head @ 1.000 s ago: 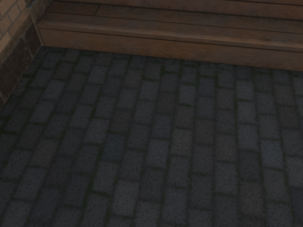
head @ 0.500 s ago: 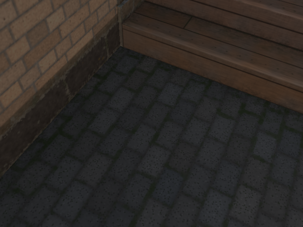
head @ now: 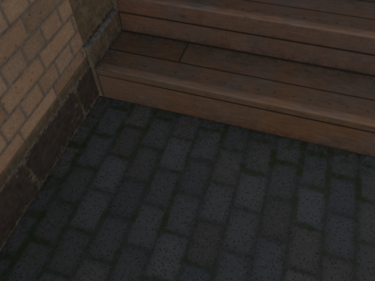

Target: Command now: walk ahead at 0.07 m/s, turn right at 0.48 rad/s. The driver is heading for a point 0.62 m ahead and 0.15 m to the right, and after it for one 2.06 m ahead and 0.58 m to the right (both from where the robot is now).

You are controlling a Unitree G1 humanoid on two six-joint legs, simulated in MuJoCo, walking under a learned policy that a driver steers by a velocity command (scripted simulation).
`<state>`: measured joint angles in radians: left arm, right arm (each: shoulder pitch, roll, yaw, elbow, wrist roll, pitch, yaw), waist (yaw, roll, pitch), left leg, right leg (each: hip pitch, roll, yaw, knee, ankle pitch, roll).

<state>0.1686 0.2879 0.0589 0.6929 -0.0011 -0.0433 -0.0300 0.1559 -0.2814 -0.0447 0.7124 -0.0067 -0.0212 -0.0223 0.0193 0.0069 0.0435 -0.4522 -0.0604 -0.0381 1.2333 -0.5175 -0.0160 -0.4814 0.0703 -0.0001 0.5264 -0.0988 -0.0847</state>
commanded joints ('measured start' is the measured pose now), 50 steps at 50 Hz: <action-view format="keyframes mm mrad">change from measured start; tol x16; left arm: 1 -5 116 29 -98 -10 23 23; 33 -79 68 29 -197 -21 93 16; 41 327 220 90 -61 -28 53 20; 50 176 125 28 -76 -2 -16 38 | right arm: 1 33 -110 -34 -78 -4 19 -11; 50 -69 -87 -36 -59 4 -82 59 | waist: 1 -36 -34 -155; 16 -33 -180 -174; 19 4 336 -115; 22 24 106 -114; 38 -24 152 -68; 42 83 -294 -109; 50 10 -98 -20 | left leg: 1 -138 74 -60 -35 85 -17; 16 135 15 -36 -763 275 -9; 19 286 445 -487 -957 543 249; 29 423 332 -84 -884 691 232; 33 344 360 -73 -980 221 225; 37 276 375 -39 -980 116 197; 40 53 280 121 -674 99 105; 42 -514 55 46 -61 -113 -3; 50 -345 145 46 -317 460 -20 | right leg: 1 205 -254 371 -226 81 -174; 16 199 -160 490 -134 -78 -84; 19 -176 97 149 331 -514 64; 24 -197 -5 113 747 -309 168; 31 -136 -93 3 422 -288 185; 39 319 -35 -132 -63 -201 22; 40 512 -58 -53 -87 -219 -11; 42 659 -451 737 -297 -420 -290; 50 480 -250 191 -329 205 -125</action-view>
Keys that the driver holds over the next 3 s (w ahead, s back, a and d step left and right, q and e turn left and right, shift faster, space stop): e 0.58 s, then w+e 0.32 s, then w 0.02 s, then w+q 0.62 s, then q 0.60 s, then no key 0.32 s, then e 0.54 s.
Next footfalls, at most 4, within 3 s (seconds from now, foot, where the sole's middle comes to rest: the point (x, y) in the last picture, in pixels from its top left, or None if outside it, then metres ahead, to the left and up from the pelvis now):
0.34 left None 0.14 0.15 -0.76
0.80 right None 0.03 -0.08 -0.76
1.28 left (240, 275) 0.45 -0.12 -0.76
1.74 right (317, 232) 0.61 -0.40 -0.76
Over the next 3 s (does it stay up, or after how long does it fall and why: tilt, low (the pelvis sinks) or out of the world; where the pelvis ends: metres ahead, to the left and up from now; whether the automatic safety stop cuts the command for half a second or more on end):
stays up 0.53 -0.28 0.00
